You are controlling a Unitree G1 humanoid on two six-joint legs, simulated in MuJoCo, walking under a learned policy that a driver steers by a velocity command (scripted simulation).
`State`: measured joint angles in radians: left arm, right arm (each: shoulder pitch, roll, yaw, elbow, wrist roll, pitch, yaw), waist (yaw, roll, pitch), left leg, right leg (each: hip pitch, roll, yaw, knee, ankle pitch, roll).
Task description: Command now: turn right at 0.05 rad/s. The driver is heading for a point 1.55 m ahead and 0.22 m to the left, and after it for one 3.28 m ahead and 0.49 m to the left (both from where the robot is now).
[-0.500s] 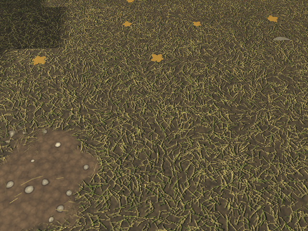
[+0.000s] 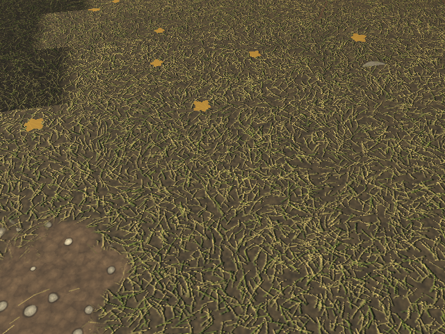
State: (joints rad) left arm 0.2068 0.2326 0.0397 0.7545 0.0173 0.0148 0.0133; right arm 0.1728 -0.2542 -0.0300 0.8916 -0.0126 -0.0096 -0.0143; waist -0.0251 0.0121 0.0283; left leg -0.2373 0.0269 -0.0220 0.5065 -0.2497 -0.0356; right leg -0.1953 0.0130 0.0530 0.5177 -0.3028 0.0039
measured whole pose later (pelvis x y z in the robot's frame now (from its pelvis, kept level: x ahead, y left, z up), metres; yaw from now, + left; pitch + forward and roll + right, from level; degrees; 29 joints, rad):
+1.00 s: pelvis +0.00 +0.00 +0.00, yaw +0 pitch -2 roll +0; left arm 0.27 0.21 0.01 1.04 0.00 -0.01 0.03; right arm 0.22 -0.21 -0.02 1.11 0.00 0.01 -0.05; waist -0.01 0.00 0.04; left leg -0.23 0.03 -0.03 0.51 -0.25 -0.04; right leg -0.18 0.01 0.04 0.50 -0.30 0.00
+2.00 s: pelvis +0.39 -0.02 +0.01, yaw +1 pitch +0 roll -2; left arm 0.32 0.24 0.04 1.01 0.00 -0.10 -0.02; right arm 0.17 -0.27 -0.06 0.89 0.01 -0.09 -0.02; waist 0.05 0.04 0.01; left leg -0.68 0.15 -0.04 0.99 -0.13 0.02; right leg -0.11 0.08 -0.07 0.25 -0.15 -0.08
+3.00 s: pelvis +0.98 -0.01 +0.01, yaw +3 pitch +1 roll -1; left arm 0.25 0.20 0.04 0.97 0.07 -0.11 0.00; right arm 0.29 -0.24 -0.04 0.97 -0.07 -0.11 0.06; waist 0.01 0.04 0.03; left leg -0.53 0.05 -0.09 1.15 -0.25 0.10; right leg -0.24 0.03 -0.10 0.37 -0.15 -0.07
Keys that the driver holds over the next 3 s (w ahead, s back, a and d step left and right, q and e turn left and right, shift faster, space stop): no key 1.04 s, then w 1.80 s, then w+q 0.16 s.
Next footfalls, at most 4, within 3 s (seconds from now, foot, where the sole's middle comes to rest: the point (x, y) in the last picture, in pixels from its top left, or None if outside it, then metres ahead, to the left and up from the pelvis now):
1.72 right None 0.42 -0.10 -0.77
2.26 left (189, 268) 0.74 0.14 -0.77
2.82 right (253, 190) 1.05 -0.10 -0.77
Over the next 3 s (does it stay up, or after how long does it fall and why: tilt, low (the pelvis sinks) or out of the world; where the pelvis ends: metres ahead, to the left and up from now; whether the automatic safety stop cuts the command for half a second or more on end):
stays up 0.98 -0.01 0.01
